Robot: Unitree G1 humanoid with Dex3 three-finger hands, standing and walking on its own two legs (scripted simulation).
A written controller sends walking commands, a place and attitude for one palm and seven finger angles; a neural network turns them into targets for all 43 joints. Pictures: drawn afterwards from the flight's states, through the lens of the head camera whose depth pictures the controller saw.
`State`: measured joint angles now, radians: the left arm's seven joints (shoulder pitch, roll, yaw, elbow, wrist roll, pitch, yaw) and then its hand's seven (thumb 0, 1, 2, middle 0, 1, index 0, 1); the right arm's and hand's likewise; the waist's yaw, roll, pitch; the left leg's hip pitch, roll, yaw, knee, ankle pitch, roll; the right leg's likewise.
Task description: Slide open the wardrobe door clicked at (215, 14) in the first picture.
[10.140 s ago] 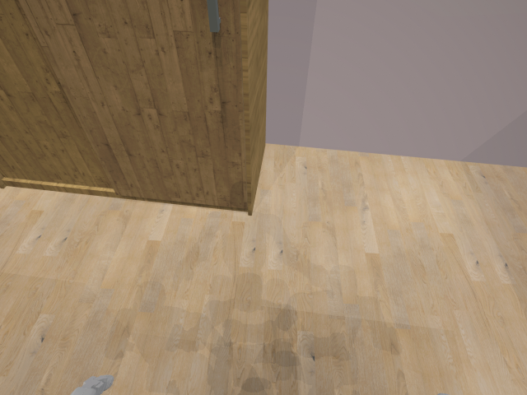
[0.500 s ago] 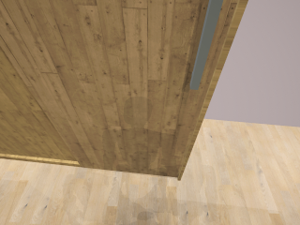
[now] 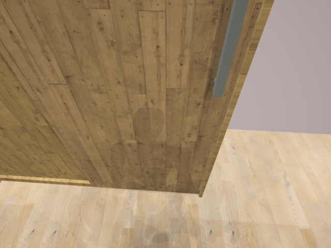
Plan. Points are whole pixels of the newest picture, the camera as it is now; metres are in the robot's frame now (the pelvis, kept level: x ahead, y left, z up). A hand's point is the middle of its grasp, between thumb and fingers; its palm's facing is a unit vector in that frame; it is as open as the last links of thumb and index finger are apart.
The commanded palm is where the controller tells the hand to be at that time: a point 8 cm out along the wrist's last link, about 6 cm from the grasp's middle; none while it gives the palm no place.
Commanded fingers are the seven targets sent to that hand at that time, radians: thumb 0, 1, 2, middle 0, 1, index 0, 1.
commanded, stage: look again from close up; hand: right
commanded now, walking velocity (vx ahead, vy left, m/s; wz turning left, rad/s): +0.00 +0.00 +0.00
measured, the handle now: (227, 43) +0.50 -0.11 +0.25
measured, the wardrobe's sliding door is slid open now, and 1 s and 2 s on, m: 0.00 0.00 0.00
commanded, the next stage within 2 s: raise the hand with hooked fingers in 0.82 s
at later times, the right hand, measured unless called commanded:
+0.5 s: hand out of the picture +0.01 -0.18 -0.17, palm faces +0.03 +0.98 -0.21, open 7.4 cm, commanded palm none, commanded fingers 0.00 -0.90 -0.90 0.20 0.30 0.20 0.30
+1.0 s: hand out of the picture +0.08 -0.20 -0.13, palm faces +0.22 +0.95 -0.21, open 7.4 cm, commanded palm +0.08 -0.23 -0.05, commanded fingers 0.00 -0.78 -0.85 0.21 0.38 0.21 0.38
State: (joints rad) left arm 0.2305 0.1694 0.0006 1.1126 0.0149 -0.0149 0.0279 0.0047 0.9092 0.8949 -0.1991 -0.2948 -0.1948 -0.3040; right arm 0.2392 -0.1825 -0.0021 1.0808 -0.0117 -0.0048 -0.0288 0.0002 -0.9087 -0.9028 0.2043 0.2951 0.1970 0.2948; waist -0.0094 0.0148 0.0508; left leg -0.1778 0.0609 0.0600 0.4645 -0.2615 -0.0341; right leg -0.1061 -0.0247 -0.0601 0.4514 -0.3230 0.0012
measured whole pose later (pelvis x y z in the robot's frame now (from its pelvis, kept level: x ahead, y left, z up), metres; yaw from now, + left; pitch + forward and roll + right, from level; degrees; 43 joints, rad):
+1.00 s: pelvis -0.01 +0.01 +0.00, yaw +0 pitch -2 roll +0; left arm 0.28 0.19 -0.01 0.98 -0.01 -0.12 0.06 0.01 0.91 0.89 -0.20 -0.30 -0.20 -0.30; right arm 0.37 -0.18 -0.07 0.57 0.08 0.04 -0.06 0.01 -0.90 -0.90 0.21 0.30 0.20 0.30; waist -0.03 0.01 0.07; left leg -0.20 0.06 0.07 0.48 -0.24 -0.02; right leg -0.12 -0.02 -0.05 0.45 -0.30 0.01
